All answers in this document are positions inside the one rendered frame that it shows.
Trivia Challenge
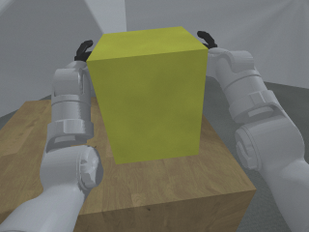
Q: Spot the carton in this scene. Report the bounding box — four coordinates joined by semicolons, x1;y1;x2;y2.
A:
86;26;209;164

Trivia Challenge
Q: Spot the right robot hand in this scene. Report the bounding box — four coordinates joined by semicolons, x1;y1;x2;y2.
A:
197;31;217;49

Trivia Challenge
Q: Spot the left robot hand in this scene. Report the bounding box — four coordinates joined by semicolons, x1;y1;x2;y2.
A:
74;40;93;62

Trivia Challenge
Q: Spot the robot right upper arm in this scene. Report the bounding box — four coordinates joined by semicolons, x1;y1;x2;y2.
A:
235;115;309;232

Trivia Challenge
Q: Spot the robot left upper arm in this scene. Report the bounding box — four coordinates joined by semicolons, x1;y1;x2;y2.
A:
0;145;104;232

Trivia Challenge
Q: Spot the pedestal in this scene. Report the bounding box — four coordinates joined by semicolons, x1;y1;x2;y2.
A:
0;97;257;232

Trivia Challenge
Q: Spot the robot left forearm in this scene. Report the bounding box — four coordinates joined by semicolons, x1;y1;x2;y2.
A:
40;60;95;182

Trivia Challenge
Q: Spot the robot right forearm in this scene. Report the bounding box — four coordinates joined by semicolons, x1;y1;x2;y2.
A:
206;47;305;156

